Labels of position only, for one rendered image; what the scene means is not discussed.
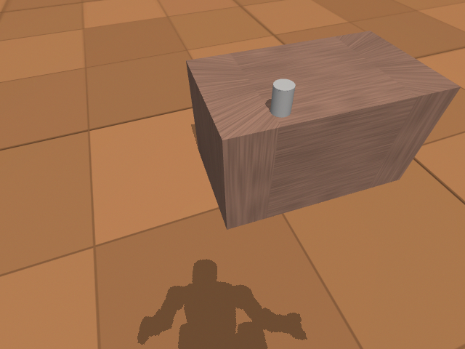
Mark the can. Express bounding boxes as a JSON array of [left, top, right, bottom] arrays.
[[270, 79, 296, 118]]

